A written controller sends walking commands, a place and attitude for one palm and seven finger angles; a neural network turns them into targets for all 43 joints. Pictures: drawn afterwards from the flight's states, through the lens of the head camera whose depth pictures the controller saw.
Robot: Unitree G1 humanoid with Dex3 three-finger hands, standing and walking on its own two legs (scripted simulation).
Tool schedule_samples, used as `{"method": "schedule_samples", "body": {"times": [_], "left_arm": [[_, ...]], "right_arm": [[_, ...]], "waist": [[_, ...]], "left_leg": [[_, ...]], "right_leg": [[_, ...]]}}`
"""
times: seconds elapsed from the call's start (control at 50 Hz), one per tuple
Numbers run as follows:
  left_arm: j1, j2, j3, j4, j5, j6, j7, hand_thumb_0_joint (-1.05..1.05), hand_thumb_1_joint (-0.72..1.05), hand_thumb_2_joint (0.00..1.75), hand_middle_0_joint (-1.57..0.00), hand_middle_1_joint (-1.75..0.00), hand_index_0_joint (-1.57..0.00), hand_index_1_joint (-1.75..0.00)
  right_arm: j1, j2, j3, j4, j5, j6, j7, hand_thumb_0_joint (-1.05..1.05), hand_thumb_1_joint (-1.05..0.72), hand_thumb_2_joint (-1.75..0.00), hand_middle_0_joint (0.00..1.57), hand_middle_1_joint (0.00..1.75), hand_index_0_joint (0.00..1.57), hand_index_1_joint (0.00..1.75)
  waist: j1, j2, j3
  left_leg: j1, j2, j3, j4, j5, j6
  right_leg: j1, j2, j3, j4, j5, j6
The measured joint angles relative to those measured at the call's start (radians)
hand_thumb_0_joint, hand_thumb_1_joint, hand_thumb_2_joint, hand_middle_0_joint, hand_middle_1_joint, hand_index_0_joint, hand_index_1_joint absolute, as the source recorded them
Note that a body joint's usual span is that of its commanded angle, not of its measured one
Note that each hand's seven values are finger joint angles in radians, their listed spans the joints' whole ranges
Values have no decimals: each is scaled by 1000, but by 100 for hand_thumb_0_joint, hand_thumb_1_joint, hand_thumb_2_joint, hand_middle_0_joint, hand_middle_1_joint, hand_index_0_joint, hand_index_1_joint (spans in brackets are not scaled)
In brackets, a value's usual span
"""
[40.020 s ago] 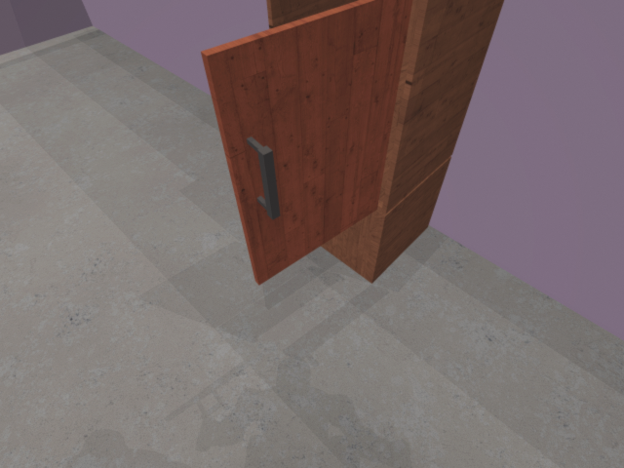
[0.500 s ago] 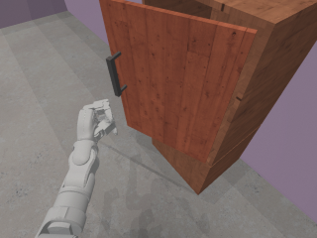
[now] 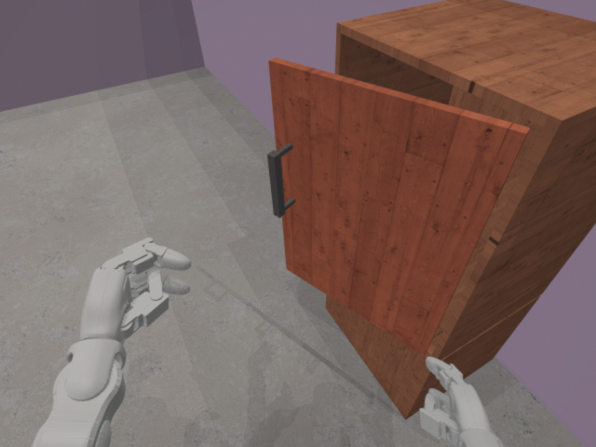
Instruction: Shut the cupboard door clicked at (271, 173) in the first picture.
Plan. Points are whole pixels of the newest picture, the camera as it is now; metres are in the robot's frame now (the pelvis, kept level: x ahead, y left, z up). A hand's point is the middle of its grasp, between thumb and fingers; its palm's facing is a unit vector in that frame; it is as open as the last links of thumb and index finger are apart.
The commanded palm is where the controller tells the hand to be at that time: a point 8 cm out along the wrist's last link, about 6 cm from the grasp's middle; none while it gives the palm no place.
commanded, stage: draw the hand back to the body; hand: left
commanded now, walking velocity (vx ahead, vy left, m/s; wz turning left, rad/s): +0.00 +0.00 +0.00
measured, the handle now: (283, 181) +0.63 +0.11 +0.01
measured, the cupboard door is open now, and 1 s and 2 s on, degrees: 22 22 22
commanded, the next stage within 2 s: step back with the hand held close in 0.70 s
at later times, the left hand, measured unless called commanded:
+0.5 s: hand (55, 331) +0.18 +0.27 +0.16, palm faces +0.47 -0.78 -0.40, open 7.1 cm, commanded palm +0.14 +0.30 +0.17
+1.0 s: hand (64, 323) +0.19 +0.26 +0.16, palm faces +0.43 -0.79 -0.44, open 7.4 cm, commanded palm +0.14 +0.30 +0.17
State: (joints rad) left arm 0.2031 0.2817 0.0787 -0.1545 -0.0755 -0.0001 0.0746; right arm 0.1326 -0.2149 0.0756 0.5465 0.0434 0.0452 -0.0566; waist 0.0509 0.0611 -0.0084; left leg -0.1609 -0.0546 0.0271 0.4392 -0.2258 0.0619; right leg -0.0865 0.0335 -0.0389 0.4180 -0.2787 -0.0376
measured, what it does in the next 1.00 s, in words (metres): stands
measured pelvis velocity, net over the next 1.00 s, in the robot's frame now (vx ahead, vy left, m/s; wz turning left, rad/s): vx -0.01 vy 0.00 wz -0.01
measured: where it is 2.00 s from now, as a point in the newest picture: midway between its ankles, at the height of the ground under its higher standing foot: outside the picture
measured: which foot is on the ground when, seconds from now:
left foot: down 0.00-1.00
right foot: down 0.00-1.00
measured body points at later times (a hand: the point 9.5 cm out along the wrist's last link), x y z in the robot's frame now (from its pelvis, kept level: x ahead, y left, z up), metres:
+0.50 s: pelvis +0.00 +0.00 +0.00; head -0.03 -0.03 +0.45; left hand +0.15 +0.31 +0.18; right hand +0.18 -0.23 -0.09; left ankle +0.01 +0.08 -0.74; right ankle -0.03 -0.09 -0.74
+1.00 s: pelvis -0.01 +0.00 +0.00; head -0.02 -0.03 +0.45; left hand +0.16 +0.30 +0.18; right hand +0.17 -0.24 -0.09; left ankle +0.01 +0.08 -0.74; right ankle -0.03 -0.09 -0.74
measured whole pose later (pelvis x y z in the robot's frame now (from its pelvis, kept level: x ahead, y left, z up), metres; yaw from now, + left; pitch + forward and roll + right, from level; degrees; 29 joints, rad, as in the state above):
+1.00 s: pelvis -0.01 +0.00 +0.00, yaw +0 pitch -1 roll -1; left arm 0.50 0.37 0.37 -0.36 -0.08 -0.14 0.11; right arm 0.18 -0.25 0.00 0.62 0.03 0.01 -0.06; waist 0.03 0.08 -0.03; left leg -0.24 -0.03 0.02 0.49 -0.24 0.06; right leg -0.14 0.06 -0.04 0.41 -0.26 -0.04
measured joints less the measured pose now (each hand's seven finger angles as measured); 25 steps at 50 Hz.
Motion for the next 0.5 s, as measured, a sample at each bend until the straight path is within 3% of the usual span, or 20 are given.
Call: {"method": "schedule_samples", "body": {"times": [0.36, 0.5], "left_arm": [[288, 96, 267, -222, -15, -42, 23, 2, 89, 90, -39, -49, -39, -50], [271, 62, 264, -202, -10, -63, 35, 2, 89, 90, -26, -36, -26, -36]], "right_arm": [[80, -29, -49, 76, -5, -49, 6, 1, -90, -90, 20, 30, 20, 30], [72, -48, -66, 88, -6, -83, -2, 1, -90, -90, 20, 30, 20, 30]], "waist": [[5, 21, -8], [14, 23, -1]], "left_leg": [[29, 4, 1, -20, 4, -2], [24, 1, -6, -18, 12, -2]], "right_leg": [[34, 5, 3, -34, 12, 0], [28, 2, -5, -23, 12, -1]]}}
